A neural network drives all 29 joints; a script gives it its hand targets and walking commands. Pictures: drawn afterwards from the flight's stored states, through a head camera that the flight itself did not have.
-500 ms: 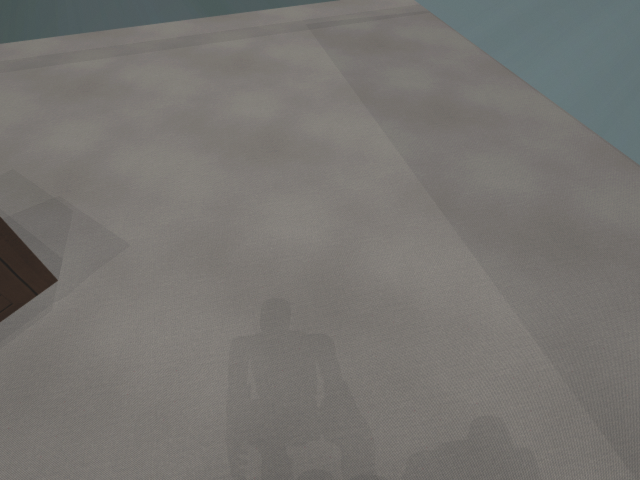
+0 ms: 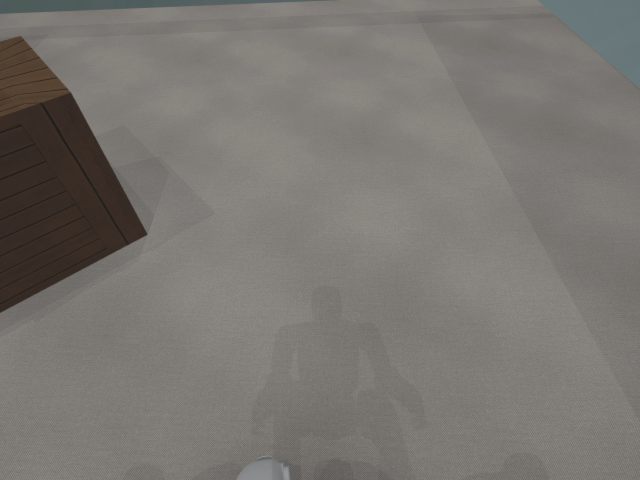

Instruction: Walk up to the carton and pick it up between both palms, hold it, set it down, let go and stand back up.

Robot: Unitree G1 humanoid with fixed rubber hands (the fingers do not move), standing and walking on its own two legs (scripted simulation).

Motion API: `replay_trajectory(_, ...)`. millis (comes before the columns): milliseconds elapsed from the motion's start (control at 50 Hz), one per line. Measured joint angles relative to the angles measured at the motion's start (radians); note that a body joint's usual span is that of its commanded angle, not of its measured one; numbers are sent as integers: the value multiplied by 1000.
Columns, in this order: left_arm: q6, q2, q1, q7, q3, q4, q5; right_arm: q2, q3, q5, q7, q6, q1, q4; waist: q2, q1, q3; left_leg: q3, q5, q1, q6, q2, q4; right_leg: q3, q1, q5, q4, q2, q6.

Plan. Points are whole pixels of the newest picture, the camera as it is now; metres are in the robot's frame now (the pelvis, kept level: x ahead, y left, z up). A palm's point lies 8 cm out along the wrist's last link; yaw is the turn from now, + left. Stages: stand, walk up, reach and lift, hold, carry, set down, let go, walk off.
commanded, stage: walk up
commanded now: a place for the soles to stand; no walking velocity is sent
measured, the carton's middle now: out of the picture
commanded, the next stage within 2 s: none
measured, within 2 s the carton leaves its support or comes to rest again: neither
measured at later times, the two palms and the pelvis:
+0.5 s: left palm (97, 406) +0.26 +0.34 -0.09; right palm (376, 365) +0.32 -0.07 -0.15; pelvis +0.17 +0.12 -0.02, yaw +20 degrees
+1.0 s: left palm out of the picture +0.25 +0.54 -0.14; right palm (206, 241) +0.57 +0.24 -0.11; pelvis +0.33 +0.29 -0.02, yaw +41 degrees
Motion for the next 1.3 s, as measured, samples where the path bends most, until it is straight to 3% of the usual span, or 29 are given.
replay_trajectory(60, 7, 34, -22, -27, 2, -46, 7, -31, 0, 11, 18, -16, -19, -64, -39, -4, -6, 43, -3, 52, 26, 13, -139, -43, 32, -78, 80, -80, 24)
replay_trajectory(100, 19, 63, -40, -47, -5, -71, 1, -37, -8, 17, 15, -45, -27, -111, -70, -12, -8, 59, 100, 67, 47, -27, -159, -21, 8, -183, 229, -131, -15)
replay_trajectory(160, 42, 118, -82, -80, -13, -123, -16, 5, -3, 35, -25, -63, -41, -177, -127, -24, -6, 67, 57, 51, 65, -106, -95, 171, -173, -256, 643, -56, -83)
replay_trajectory(220, 23, 138, -113, -84, -22, -190, -31, 52, 24, 24, -63, -63, -37, -225, -157, -21, -1, 79, 69, 98, 84, -163, -157, 188, -332, -203, 812, 6, -119)
replay_trajectory(320, 6, 87, -118, -89, -41, -286, -31, 98, 59, 9, -77, -74, -13, -242, -120, -19, 2, 65, 57, 193, 107, -219, -269, 131, -459, -163, 602, 39, -137)
replay_trajectory(420, -20, 7, -89, -92, -76, -337, -28, 101, 69, 11, -66, -63, 26, -216, -47, -27, 5, 9, 3, 270, 116, -258, -280, 111, -423, 17, 299, 59, -152)
replay_trajectory(460, -38, -21, -61, -85, -90, -362, -19, 84, 54, 15, -65, -58, 46, -215, -17, -19, -6, -27, -67, 249, 110, -266, -165, 91, -390, 92, 259, 58, -157)
replay_trajectory(520, -42, -60, -24, -49, -95, -357, -15, 33, 38, -8, -41, -27, 37, -198, 32, 2, -15, -64, -112, 117, 58, -256, 213, 29, -351, 13, 306, 34, -130)
replay_trajectory(560, -47, -69, 1, -30, -86, -330, -14, 3, 29, -11, -30, -14, 17, -190, 54, 12, -15, -63, -63, 29, 19, -218, 365, -14, -295, -2, 277, 17, -112)
replay_trajectory(600, -60, -63, 24, -25, -75, -292, -16, -17, 20, -8, -23, -8, -5, -188, 67, 17, -14, -64, -7, -41, -11, -162, 397, -61, -230, -11, 232, 3, -93)
replay_trajectory(680, -76, -19, 62, -30, -55, -223, -21, -25, 17, 0, -13, -15, -62, -189, 52, 33, -7, -51, 58, -105, -18, -71, 179, -138, -98, -25, 129, -34, -45)
replay_trajectory(720, -62, 11, 75, -36, -46, -204, -27, -13, 21, 1, -6, -31, -92, -200, 32, 43, 0, -31, 75, -90, 6, -52, 2, -169, -39, -32, 90, -56, -23)
replay_trajectory(780, -29, 59, 97, -50, -32, -190, -36, 20, 31, -10, -4, -60, -121, -236, -9, 63, 2, 8, 93, -27, 52, -66, -194, -196, 25, -73, 88, -103, 5)
replay_trajectory(820, -7, 83, 120, -64, -29, -192, -39, 36, 33, -20, -16, -89, -125, -278, -22, 63, -2, 11, 166, 24, 75, -97, -273, -183, 18, -136, 202, -148, -30)
replay_trajectory(840, 7, 93, 120, -76, -29, -193, -40, 47, 31, -20, -30, -102, -126, -300, -25, 56, 2, 6, 225, 9, 76, -112, -228, -124, -22, -180, 335, -155, -52)
replay_trajectory(900, 44, 129, 67, -101, -25, -195, -49, 100, 42, 0, -81, -107, -115, -329, -75, 43, 22, 3, 105, 12, 77, -166, -137, 123, -201, -187, 743, -68, -87)
replay_trajectory(960, 40, 135, 5, -105, -36, -217, -53, 143, 57, 1, -108, -107, -82, -325, -121, 27, 24, 9, 103, 52, 78, -205, -171, 179, -349, -140, 888, -15, -95)
replay_trajectory(1060, 38, 90, -52, -113, -64, -264, -41, 172, 67, 0, -114, -132, -8, -280, -139, -3, -2, 9, 85, 146, 88, -230, -259, 164, -486, -150, 744, 17, -97)
replay_trajectory(1140, 27, 37, -83, -121, -82, -290, -40, 159, 61, 0, -107, -135, 50, -235, -120, -38, -15, -4, 54, 219, 83, -231, -299, 144, -492, -101, 495, 26, -109)
replay_trajectory(1200, 6, -3, -89, -123, -90, -316, -35, 130, 50, 10, -93, -122, 88, -197, -94, -55, -21, -18, 2, 268, 73, -223, -284, 119, -420, -13, 290, 48, -139)
replay_trajectory(1240, -18, -29, -80, -117, -94, -344, -27, 105, 43, 17, -79, -110, 115, -176, -68, -53, -25, -46, -55, 265, 71, -215, -192, 98, -375, 94, 238, 61, -154)
replay_trajectory(1300, -35, -65, -56, -87, -96, -354, -28, 64, 32, 3, -66, -73, 124, -146, -24, -36, -25, -91, -126, 163, 41, -221, 141, 61, -335, 23, 289, 63, -144)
